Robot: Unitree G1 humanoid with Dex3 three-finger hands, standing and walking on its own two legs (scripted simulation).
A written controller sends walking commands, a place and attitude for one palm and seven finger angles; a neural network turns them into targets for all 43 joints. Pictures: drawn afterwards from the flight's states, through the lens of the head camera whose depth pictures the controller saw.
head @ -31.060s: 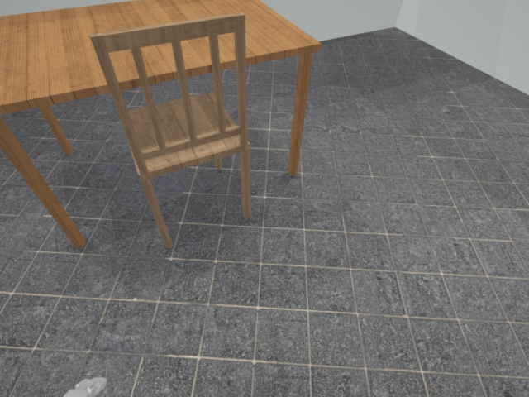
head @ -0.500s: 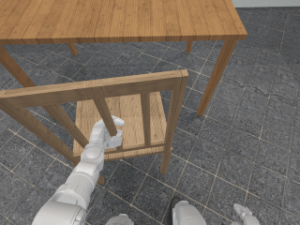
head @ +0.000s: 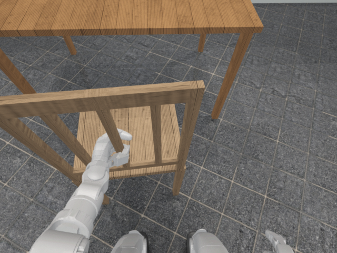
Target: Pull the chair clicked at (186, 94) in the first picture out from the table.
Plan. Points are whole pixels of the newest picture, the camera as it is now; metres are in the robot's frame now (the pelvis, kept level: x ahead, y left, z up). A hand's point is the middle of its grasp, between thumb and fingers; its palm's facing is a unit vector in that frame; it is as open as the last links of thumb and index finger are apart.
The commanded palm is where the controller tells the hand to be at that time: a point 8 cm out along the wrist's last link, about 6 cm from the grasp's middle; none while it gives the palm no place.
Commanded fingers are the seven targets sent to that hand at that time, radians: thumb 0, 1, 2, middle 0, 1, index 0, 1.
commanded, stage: step backward, pulling the chair out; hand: left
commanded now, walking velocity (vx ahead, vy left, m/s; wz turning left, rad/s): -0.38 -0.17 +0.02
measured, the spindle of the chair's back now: (117, 143) +0.39 +0.14 -0.05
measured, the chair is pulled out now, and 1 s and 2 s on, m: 0.35 0.50 0.57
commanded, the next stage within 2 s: stop walking, hand still on the chair in 0.96 s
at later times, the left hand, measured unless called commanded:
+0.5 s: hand (122, 176) +0.30 +0.12 -0.06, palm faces +0.00 -0.98 -0.20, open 5.5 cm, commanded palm +0.28 +0.16 -0.06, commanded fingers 0.00 0.90 0.90 -0.50 -1.45 -0.50 -1.45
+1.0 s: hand (121, 213) +0.21 +0.11 -0.06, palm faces -0.02 -0.98 -0.18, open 5.4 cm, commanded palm +0.21 +0.16 -0.06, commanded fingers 0.00 0.90 0.90 -0.50 -1.45 -0.50 -1.45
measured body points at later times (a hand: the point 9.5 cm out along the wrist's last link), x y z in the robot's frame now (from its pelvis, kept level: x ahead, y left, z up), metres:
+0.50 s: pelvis -0.05 -0.02 +0.00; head +0.03 -0.03 +0.44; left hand +0.29 +0.17 -0.05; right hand +0.04 -0.28 -0.13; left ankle -0.05 +0.13 -0.72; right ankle +0.01 -0.15 -0.72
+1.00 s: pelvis -0.12 -0.02 +0.00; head -0.04 -0.02 +0.44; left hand +0.21 +0.17 -0.05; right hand -0.02 -0.26 -0.13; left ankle -0.11 +0.14 -0.72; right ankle -0.10 -0.14 -0.72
